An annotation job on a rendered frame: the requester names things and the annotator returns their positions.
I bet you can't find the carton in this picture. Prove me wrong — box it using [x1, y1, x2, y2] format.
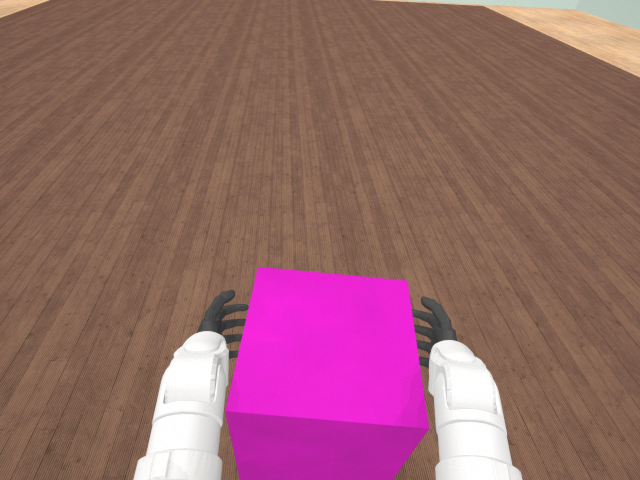
[225, 267, 429, 480]

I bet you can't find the left robot hand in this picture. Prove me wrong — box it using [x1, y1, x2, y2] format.
[197, 290, 249, 359]

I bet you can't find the robot left forearm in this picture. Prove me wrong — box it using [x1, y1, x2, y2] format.
[133, 331, 229, 480]

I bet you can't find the robot right forearm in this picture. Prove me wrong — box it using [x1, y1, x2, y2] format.
[428, 340, 523, 480]

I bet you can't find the right robot hand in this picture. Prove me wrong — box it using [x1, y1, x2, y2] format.
[412, 296, 457, 369]

